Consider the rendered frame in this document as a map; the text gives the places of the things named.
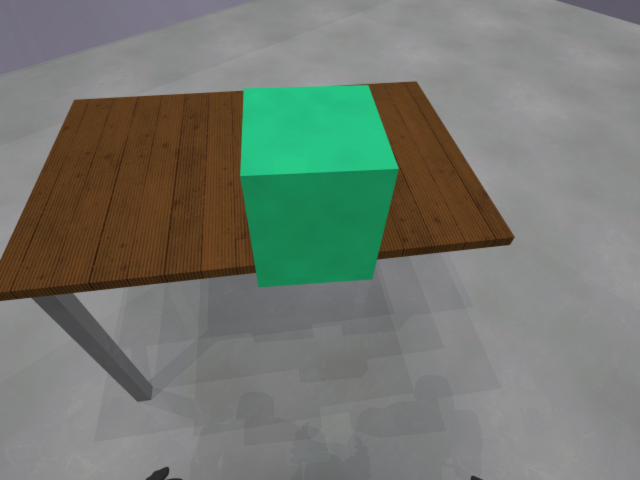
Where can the carton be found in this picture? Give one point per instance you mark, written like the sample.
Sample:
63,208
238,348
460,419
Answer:
318,175

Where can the table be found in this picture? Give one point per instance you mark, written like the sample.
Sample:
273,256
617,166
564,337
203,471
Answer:
147,190

